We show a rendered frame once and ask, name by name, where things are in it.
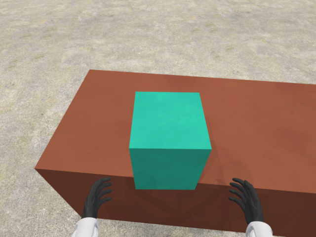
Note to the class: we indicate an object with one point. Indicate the robot right hand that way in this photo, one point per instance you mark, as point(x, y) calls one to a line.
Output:
point(250, 203)

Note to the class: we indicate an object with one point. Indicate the left robot forearm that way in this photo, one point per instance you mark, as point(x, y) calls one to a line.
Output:
point(86, 227)

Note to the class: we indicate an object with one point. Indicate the robot left hand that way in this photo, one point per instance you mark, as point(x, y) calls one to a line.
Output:
point(93, 201)

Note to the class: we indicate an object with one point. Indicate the carton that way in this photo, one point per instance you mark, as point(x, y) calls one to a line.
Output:
point(169, 142)

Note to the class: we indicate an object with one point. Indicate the pedestal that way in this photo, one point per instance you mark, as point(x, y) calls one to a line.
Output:
point(263, 132)

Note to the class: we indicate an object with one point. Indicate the right robot forearm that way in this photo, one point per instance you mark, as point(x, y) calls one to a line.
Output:
point(258, 229)

